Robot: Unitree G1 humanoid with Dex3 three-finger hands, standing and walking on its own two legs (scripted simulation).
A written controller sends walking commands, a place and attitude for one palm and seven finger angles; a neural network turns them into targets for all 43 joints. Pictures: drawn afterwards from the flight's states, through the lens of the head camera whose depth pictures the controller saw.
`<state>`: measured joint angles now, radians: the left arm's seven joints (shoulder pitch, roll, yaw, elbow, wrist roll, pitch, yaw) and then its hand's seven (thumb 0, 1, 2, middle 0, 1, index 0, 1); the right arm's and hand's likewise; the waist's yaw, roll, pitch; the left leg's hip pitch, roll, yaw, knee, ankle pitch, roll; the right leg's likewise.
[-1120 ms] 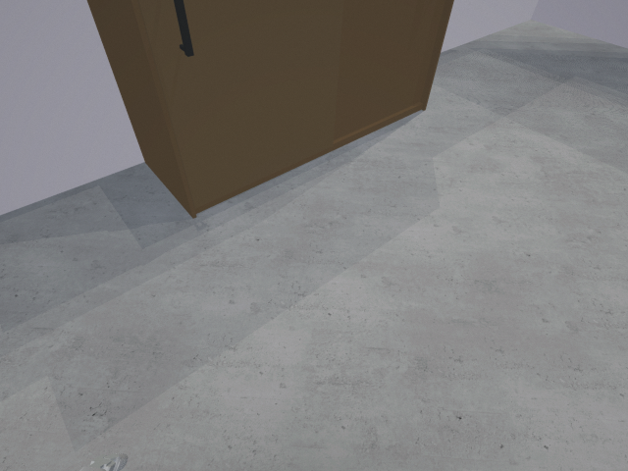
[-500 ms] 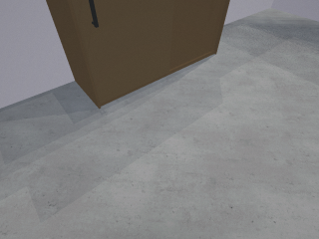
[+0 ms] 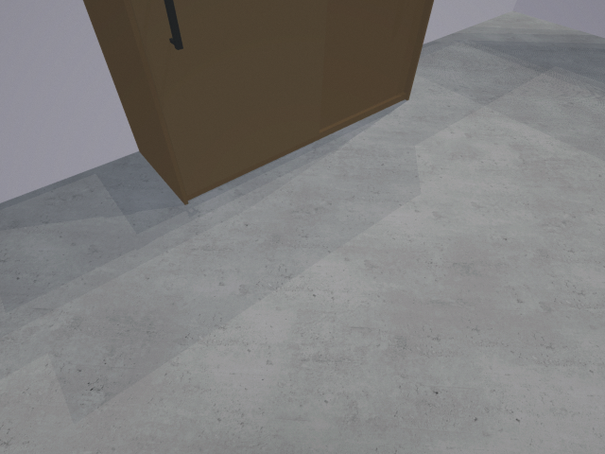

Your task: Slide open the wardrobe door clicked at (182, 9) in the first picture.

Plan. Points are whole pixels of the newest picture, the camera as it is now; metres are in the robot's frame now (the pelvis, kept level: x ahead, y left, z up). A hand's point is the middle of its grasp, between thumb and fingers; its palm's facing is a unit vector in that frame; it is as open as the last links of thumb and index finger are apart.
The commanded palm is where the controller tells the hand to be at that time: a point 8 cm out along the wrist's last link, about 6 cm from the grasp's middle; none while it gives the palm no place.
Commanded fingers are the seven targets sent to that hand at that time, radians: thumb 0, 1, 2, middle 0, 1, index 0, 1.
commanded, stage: look at it before walking up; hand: left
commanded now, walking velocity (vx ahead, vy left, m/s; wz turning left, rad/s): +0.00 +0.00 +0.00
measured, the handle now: (167, 7) +1.35 +0.51 +0.07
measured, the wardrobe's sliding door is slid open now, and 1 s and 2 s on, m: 0.00 0.00 0.00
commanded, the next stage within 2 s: walk to a spot facing it in 0.32 s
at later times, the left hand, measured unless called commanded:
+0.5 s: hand out of the picture +0.09 +0.25 -0.16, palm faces -0.03 -0.94 -0.33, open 7.4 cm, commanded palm none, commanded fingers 0.00 0.90 0.90 -0.20 -0.30 -0.20 -0.30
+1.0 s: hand (217, 413) +0.23 +0.16 -0.20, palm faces -0.11 -0.98 -0.19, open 7.4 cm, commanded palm none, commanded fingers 0.00 0.90 0.90 -0.20 -0.30 -0.20 -0.30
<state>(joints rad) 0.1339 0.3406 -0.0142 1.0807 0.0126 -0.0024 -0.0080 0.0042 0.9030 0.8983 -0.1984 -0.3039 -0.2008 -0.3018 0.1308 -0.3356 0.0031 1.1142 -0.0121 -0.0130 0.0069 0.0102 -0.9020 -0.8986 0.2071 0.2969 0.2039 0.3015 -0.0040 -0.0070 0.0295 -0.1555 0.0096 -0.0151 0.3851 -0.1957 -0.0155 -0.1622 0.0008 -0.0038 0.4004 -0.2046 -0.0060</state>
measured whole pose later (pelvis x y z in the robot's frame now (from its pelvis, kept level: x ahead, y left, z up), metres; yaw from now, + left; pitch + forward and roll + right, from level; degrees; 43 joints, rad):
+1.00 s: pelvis +0.17 -0.02 -0.03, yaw -5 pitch +0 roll +0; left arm 0.23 0.19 0.04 1.02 0.02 -0.04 -0.04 0.01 0.91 0.90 -0.20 -0.30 -0.20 -0.30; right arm 0.49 -0.15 -0.01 1.19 -0.02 -0.06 -0.01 0.01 -0.90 -0.90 0.21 0.30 0.20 0.30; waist -0.04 0.02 0.09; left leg -0.02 0.09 0.08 0.63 -0.54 -0.03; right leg -0.41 -0.04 -0.12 0.71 -0.29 -0.05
